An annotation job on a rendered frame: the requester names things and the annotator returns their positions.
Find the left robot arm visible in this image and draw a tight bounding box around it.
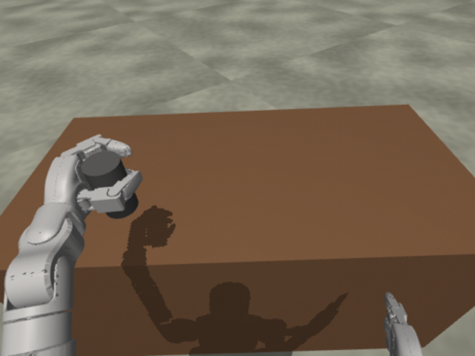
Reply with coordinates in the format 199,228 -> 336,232
0,202 -> 86,356

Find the left robot hand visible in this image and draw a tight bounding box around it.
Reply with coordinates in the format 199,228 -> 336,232
44,134 -> 143,220

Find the right robot hand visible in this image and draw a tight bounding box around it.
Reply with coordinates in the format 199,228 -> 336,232
384,292 -> 424,356

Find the can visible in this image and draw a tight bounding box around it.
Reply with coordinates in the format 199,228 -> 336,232
81,151 -> 138,219

